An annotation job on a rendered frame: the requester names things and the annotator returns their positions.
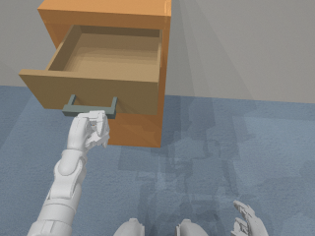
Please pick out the left robot hand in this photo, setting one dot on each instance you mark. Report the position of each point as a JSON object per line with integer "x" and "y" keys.
{"x": 81, "y": 130}

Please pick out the robot left forearm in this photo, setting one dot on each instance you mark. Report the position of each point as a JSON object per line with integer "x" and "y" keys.
{"x": 61, "y": 204}

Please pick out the cabinet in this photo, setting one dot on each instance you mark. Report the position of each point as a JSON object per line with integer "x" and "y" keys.
{"x": 127, "y": 129}

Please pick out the right robot hand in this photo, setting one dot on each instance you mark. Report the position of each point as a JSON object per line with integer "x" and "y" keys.
{"x": 254, "y": 225}

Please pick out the handle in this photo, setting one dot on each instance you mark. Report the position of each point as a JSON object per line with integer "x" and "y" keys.
{"x": 71, "y": 110}

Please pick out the robot right shin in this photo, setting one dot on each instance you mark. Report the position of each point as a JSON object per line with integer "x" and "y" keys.
{"x": 186, "y": 220}

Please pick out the drawer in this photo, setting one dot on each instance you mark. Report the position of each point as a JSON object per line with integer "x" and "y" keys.
{"x": 97, "y": 63}

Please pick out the left robot thigh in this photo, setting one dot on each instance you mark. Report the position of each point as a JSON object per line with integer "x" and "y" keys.
{"x": 130, "y": 228}

